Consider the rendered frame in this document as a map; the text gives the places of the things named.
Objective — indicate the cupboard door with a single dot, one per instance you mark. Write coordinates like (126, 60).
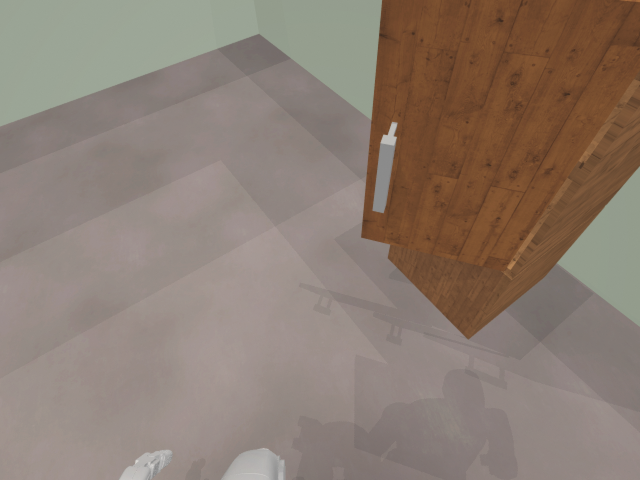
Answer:
(496, 101)

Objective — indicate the robot left hand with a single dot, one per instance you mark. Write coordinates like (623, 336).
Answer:
(147, 466)

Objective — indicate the robot left thigh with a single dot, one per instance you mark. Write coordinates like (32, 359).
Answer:
(259, 464)

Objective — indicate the handle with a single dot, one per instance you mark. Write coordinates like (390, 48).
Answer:
(385, 162)

